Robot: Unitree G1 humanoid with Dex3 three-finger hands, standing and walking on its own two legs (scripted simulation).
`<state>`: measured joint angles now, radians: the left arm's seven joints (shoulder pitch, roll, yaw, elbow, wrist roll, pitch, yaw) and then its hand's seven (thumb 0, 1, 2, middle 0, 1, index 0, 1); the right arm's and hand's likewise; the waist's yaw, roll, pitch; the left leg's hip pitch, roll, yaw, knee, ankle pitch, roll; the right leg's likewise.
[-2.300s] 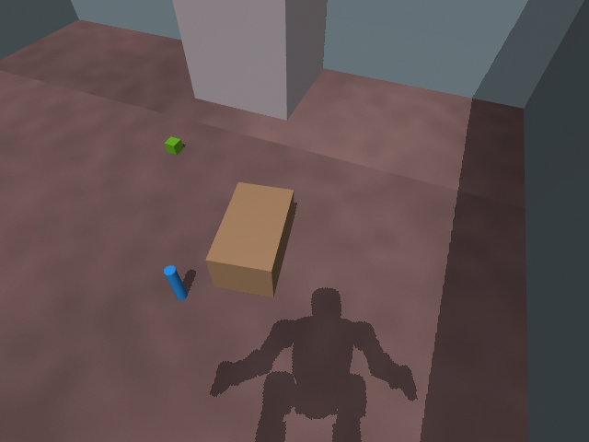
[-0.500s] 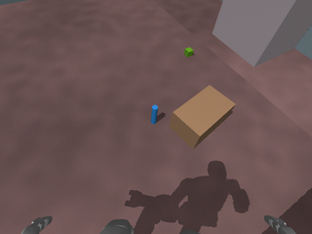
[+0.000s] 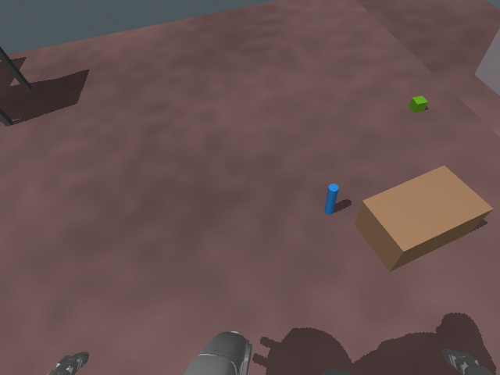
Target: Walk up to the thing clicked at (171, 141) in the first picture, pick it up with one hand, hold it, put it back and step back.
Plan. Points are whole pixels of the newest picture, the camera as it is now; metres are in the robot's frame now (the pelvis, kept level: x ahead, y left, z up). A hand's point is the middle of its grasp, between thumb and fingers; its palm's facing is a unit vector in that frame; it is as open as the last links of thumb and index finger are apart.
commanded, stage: walk up
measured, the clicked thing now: (418, 104) +1.54 -0.78 -0.73
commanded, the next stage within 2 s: stand in 1.20 s
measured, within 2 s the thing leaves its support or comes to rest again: neither
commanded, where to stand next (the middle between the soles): +0.07 +0.04 m, yaw +15 degrees
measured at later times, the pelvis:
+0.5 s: pelvis +0.01 +0.04 -0.01, yaw +13 degrees
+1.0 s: pelvis +0.02 +0.02 +0.00, yaw +18 degrees
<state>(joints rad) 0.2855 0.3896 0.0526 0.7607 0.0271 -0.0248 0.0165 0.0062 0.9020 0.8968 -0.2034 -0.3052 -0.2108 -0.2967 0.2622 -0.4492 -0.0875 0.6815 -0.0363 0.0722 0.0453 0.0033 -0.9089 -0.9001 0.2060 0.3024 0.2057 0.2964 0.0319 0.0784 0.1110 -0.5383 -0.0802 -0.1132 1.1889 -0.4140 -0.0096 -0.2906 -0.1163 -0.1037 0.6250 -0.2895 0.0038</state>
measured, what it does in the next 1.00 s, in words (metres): steps on the spot, turning left: left foot, then right foot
